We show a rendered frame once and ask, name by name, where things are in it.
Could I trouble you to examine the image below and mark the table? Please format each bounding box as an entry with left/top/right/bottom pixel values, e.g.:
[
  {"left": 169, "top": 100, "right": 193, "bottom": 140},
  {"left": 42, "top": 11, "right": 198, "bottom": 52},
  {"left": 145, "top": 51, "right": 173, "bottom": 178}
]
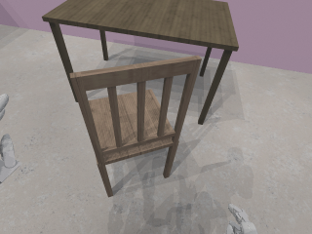
[{"left": 42, "top": 0, "right": 239, "bottom": 125}]

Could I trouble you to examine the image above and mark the left robot hand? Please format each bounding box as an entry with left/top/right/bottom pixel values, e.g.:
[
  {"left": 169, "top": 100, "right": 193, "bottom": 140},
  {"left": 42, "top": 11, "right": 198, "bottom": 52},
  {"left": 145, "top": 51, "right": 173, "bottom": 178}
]
[{"left": 0, "top": 94, "right": 20, "bottom": 184}]

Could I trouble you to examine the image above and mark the chair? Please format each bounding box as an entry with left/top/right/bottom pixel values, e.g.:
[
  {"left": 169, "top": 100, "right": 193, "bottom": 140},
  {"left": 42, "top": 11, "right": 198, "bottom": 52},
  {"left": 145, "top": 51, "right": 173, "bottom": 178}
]
[{"left": 69, "top": 56, "right": 202, "bottom": 198}]

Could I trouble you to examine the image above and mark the right robot hand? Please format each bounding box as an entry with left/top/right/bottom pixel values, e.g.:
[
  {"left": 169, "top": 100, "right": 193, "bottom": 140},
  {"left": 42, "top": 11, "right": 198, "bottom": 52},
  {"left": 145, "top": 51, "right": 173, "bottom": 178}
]
[{"left": 224, "top": 203, "right": 258, "bottom": 234}]

